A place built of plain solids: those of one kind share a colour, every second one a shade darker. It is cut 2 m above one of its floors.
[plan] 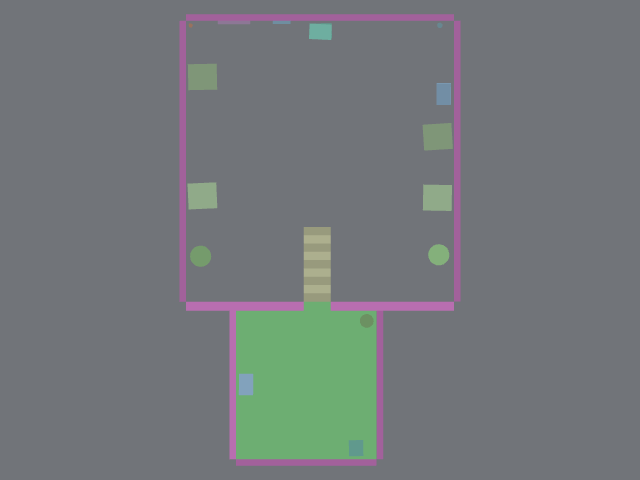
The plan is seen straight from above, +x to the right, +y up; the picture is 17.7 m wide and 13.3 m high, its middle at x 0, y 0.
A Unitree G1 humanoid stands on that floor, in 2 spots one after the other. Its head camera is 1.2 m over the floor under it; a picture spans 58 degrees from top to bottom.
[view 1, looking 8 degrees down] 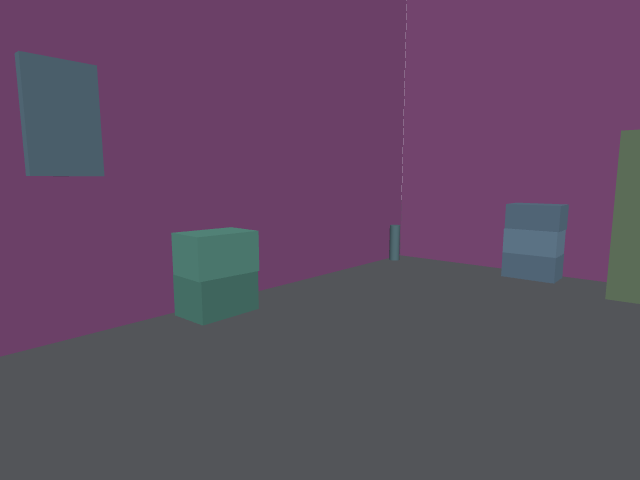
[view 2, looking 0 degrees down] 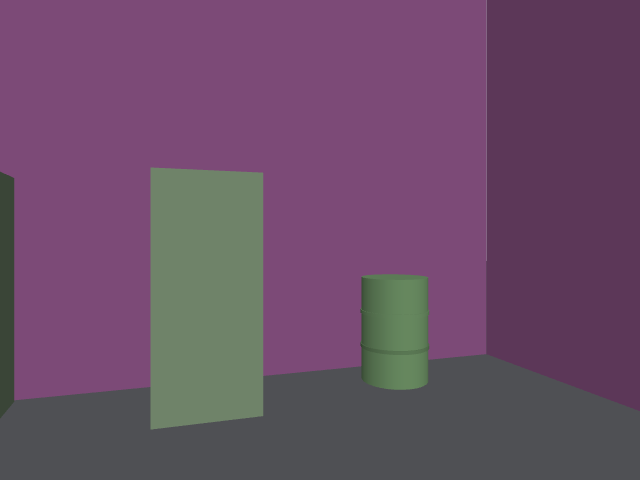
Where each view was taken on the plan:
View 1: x -2.25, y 2.58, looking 41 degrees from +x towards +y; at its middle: wall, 5.38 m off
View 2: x -0.08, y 1.36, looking -18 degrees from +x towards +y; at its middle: wall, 3.98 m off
